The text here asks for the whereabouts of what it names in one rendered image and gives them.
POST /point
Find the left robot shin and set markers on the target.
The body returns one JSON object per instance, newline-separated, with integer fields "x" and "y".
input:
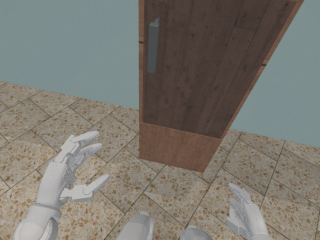
{"x": 144, "y": 213}

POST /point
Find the cupboard door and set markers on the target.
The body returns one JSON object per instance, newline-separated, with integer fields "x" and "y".
{"x": 208, "y": 53}

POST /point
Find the robot right hand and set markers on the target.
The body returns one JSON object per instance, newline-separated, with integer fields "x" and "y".
{"x": 250, "y": 220}

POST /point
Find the robot left hand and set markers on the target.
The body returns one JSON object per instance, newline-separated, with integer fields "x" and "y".
{"x": 61, "y": 172}

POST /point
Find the handle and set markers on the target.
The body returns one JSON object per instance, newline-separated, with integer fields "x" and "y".
{"x": 153, "y": 37}

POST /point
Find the robot right thigh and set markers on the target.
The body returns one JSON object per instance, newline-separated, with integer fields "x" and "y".
{"x": 194, "y": 234}

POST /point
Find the robot left forearm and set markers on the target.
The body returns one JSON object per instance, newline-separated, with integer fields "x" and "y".
{"x": 41, "y": 223}

